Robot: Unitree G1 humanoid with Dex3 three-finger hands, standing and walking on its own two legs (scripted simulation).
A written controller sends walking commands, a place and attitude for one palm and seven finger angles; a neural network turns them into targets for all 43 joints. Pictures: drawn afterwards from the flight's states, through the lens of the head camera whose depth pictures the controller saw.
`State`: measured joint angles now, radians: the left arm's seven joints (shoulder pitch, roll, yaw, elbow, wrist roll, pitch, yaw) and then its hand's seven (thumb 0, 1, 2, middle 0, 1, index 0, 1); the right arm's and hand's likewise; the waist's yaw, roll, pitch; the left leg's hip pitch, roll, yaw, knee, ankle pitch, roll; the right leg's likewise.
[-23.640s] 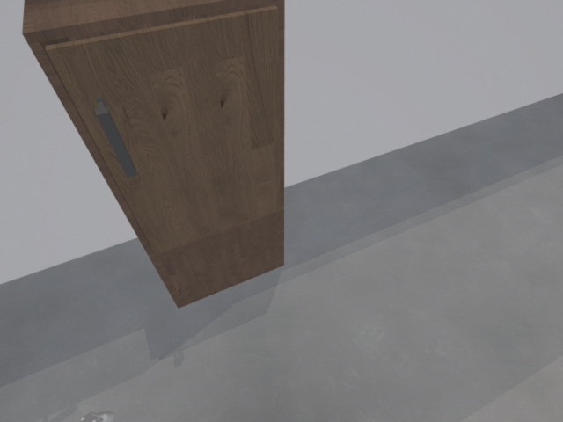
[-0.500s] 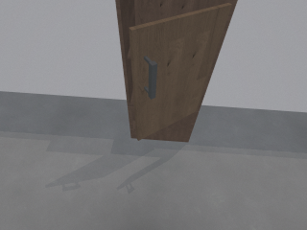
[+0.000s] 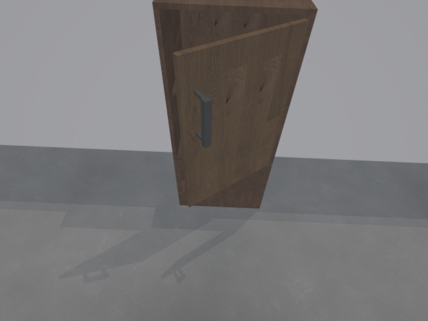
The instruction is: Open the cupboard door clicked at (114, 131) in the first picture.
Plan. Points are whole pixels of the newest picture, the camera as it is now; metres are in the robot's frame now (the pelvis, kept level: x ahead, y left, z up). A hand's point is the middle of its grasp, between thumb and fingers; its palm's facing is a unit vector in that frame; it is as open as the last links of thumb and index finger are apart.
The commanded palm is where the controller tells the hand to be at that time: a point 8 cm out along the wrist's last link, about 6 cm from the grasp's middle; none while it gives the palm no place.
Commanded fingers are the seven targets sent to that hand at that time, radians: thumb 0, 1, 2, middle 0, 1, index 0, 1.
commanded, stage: let the arm hang, fingers relaxed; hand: left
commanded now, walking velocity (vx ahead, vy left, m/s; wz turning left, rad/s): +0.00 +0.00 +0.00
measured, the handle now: (202, 119) +0.57 +0.07 +0.05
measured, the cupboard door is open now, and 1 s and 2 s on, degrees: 36 36 36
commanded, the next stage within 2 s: look to check the result in 0.10 s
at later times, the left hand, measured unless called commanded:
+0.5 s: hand out of the picture -0.02 +0.16 -0.18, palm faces +0.05 -0.98 -0.17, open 7.3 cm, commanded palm none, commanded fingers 0.00 0.90 0.90 -0.20 -0.30 -0.20 -0.30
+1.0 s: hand out of the picture +0.01 +0.16 -0.18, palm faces +0.02 -0.99 -0.17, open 7.3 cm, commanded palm none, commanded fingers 0.00 0.90 0.90 -0.20 -0.30 -0.20 -0.30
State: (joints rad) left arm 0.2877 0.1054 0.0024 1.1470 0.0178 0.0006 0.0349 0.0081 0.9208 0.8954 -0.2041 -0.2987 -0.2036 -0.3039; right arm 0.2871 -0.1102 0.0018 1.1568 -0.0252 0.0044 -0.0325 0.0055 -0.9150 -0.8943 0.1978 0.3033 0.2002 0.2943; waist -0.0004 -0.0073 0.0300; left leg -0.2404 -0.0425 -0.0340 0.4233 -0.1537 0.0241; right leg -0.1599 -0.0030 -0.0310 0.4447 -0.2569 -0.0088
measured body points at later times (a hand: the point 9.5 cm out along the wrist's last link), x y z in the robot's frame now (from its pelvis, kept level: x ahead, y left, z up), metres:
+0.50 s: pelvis +0.01 +0.00 +0.00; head +0.03 +0.00 +0.45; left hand -0.02 +0.21 -0.16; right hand +0.01 -0.22 -0.16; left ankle +0.05 +0.10 -0.74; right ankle -0.01 -0.11 -0.74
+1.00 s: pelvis +0.02 -0.01 +0.00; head +0.05 +0.00 +0.45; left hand +0.01 +0.21 -0.17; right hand +0.02 -0.23 -0.16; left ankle +0.05 +0.10 -0.74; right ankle -0.01 -0.11 -0.74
